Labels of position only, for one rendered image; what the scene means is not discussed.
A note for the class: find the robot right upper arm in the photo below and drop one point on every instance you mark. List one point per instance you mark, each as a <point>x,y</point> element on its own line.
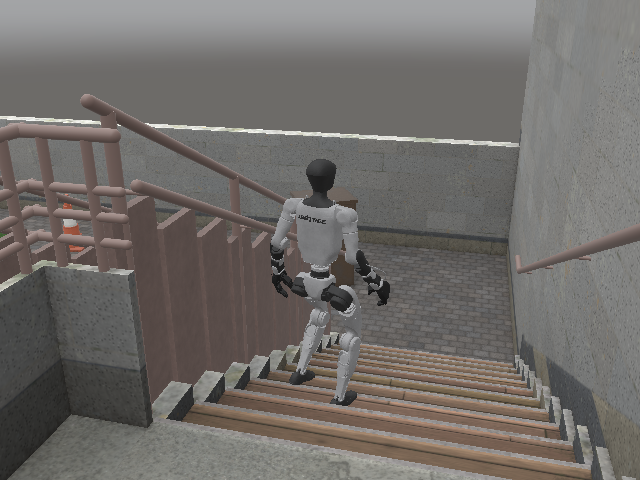
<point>348,218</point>

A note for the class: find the robot left upper arm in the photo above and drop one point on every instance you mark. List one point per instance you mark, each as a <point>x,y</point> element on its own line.
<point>279,240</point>

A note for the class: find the robot left forearm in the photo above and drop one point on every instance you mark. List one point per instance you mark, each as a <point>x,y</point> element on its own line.
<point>277,260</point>

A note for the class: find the robot right shin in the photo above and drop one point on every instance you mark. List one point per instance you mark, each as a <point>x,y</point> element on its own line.
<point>347,362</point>

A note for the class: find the robot head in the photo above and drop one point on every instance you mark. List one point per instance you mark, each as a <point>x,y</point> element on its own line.
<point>321,175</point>

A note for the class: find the right robot hand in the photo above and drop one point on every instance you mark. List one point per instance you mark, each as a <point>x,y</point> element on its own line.
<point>383,293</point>

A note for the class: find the robot right forearm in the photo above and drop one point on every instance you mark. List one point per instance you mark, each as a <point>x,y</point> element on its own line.
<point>366,272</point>

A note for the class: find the left robot hand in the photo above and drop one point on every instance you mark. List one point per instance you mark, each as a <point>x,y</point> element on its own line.
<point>276,279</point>

